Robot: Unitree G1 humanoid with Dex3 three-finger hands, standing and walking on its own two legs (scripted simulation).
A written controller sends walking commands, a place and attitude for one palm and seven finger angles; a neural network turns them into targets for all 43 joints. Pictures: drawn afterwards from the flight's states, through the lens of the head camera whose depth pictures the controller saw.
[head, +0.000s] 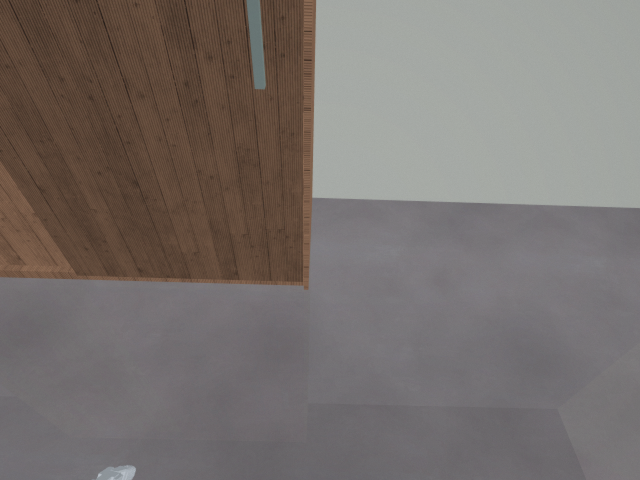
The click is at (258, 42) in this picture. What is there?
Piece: wardrobe's sliding door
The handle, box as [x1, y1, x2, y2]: [246, 0, 265, 88]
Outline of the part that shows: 246,0 255,88 264,88 265,80 259,0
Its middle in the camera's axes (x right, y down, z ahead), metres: -0.14 -0.45 +0.83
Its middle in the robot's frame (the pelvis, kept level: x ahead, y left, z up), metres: +0.92 +0.20 +0.19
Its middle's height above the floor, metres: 0.96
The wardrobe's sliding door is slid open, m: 0.00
